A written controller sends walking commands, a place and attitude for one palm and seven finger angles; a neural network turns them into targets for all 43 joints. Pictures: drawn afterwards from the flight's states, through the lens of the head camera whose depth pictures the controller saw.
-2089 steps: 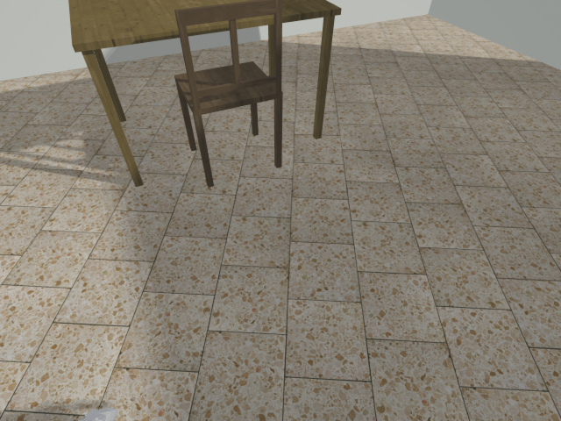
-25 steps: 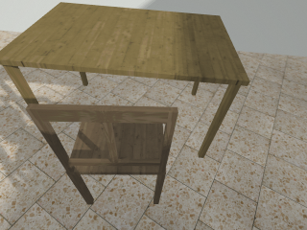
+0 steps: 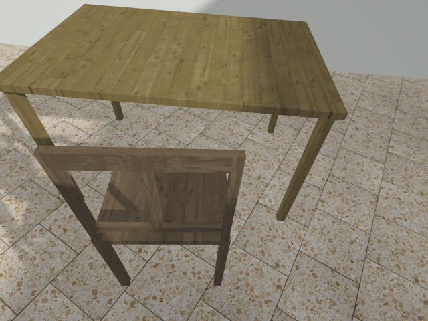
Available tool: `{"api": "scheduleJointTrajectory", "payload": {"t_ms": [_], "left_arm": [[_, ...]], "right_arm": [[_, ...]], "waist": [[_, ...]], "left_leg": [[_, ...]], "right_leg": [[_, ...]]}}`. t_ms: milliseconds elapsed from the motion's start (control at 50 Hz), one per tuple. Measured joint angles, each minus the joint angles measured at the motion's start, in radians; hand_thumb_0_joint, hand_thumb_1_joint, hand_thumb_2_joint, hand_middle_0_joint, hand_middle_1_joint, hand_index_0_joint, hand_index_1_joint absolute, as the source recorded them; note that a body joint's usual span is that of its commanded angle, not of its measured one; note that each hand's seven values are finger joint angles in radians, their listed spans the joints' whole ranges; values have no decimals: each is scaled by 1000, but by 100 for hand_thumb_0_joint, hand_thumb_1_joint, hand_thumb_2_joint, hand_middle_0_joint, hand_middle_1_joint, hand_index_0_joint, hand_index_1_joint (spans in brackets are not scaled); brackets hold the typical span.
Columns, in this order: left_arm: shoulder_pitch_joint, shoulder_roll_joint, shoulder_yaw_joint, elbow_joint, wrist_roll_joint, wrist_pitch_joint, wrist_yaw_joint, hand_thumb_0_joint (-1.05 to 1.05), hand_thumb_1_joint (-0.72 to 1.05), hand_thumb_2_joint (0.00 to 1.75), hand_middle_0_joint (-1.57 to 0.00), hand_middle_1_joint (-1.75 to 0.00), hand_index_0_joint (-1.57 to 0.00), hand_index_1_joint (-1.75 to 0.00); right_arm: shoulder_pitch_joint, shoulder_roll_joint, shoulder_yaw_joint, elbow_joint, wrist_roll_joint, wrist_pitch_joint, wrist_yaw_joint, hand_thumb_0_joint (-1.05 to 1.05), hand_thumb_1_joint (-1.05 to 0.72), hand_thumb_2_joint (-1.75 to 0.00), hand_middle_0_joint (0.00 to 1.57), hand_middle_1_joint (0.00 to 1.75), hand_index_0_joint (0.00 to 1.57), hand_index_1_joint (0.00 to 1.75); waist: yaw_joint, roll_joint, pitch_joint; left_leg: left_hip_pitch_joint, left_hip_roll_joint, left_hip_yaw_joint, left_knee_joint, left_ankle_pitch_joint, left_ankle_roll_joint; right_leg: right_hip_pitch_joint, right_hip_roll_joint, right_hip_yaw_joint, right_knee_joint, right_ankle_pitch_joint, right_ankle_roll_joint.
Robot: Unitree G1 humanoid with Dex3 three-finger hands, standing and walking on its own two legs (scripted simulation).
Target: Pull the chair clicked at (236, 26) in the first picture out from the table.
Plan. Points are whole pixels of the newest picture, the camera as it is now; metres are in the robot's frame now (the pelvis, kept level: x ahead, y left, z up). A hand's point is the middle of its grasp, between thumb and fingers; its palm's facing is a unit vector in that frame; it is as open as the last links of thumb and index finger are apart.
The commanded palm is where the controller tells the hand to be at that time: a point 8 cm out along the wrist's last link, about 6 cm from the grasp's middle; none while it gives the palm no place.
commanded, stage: look again from close up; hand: left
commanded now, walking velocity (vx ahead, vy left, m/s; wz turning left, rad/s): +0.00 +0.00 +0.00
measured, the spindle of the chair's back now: (153, 200) +0.42 +0.18 -0.10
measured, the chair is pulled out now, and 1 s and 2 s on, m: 0.21 0.21 0.21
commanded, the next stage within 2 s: raise the hand toward the chair's back in 0.14 s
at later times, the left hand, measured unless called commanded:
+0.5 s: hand (137, 286) +0.19 +0.15 -0.03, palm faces +0.18 -0.98 -0.12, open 7.9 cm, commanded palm +0.11 +0.20 -0.07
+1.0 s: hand (161, 302) +0.17 +0.11 -0.07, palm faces -0.07 -1.00 -0.04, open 12.2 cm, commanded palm +0.13 +0.20 -0.06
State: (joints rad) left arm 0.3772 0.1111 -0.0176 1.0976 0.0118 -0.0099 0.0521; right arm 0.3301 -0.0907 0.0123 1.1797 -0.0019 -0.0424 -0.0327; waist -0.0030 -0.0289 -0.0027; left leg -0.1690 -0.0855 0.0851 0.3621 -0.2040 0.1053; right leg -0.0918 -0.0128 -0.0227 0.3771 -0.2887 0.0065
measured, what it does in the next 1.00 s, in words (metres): lowers itself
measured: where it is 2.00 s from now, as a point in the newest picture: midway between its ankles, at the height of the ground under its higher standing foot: outside the picture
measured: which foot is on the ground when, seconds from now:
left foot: down 0.00-1.00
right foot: down 0.00-1.00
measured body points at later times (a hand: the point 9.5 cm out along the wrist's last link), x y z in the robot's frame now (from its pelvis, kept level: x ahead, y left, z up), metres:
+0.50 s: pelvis -0.03 -0.01 -0.03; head -0.03 -0.04 +0.42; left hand +0.17 +0.20 -0.02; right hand +0.08 -0.28 -0.14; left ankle +0.00 +0.05 -0.74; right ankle -0.02 -0.11 -0.74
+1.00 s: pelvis -0.04 -0.07 -0.11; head +0.04 -0.07 +0.33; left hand +0.17 +0.16 -0.06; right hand +0.19 -0.26 -0.20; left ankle +0.00 +0.05 -0.74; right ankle -0.02 -0.11 -0.74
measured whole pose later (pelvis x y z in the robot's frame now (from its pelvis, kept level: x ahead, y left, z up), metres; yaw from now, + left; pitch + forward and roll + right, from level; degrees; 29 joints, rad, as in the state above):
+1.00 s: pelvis -0.04 -0.07 -0.11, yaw +4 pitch +17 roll -1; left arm 0.31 0.23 0.10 0.08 -0.28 -0.47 -0.36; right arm 0.13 -0.19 0.05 0.56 0.03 -0.17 -0.04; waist 0.02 0.03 -0.13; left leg -1.01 -0.01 -0.02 1.23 -0.51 0.00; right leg -0.93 0.06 -0.18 1.20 -0.57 -0.12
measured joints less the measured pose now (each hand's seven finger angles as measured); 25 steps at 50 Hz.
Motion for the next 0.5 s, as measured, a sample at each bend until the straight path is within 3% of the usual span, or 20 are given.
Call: {"api": "scheduleJointTrajectory", "payload": {"t_ms": [260, 280, 300, 340, 400, 460, 500], "left_arm": [[-3, -1, -5, 2, 5, -8, 4, 0, 91, 90, -20, -30, -20, -30], [39, 2, -8, -150, -28, 50, 3, 1, 91, 90, -20, -30, -20, -30], [93, 21, -10, -321, -30, 98, 32, 3, 93, 90, -20, -30, -20, -30], [157, 70, 3, -536, -63, 66, 80, 7, 98, 89, -21, -30, -21, -30], [154, 111, -1, -794, -126, 25, 112, 8, 95, 88, -20, -29, -20, -30], [55, 81, -9, -905, -144, -94, 95, 6, 89, 86, -19, -28, -19, -29], [-32, 46, -1, -904, -157, -210, 50, 5, 84, 85, -18, -28, -18, -28]], "right_arm": [[2, -4, 4, -13, -1, 5, 3, 0, -91, -90, 20, 29, 20, 30], [19, -12, 8, -70, 2, 9, 5, 0, -92, -90, 20, 29, 20, 30], [43, -25, 15, -119, 6, -24, -2, 1, -93, -90, 20, 29, 20, 30], [76, -58, 7, -177, 18, -121, -5, 3, -94, -90, 21, 29, 20, 30], [89, -123, -7, -283, 42, -196, -10, 3, -93, -90, 21, 29, 20, 30], [43, -196, -19, -355, 33, -228, -14, 2, -93, -90, 20, 29, 20, 30], [-9, -213, -30, -393, 20, -228, -11, 2, -92, -90, 20, 29, 20, 30]], "waist": [[-4, 4, -3], [-14, 5, 4], [-10, 0, 9], [-10, -1, -10], [-27, 25, -27], [-50, 86, -55], [-57, 89, -99]], "left_leg": [[-17, 8, -6, 24, -7, -6], [-36, 7, -12, 45, -13, -7], [-42, 2, -6, 52, -16, -10], [-61, -11, 4, 55, -14, -17], [-112, -37, -4, 119, -30, -14], [-212, -24, -25, 259, -85, -16], [-316, -9, -26, 360, -124, -33]], "right_leg": [[-5, 8, -7, 2, 0, -5], [-22, 6, -14, 25, -7, -5], [-51, 1, -10, 76, -25, -16], [-127, -11, -2, 189, -58, -29], [-199, -20, -11, 234, -66, -33], [-268, -11, -41, 309, -84, -32], [-362, -1, -49, 390, -109, -39]]}}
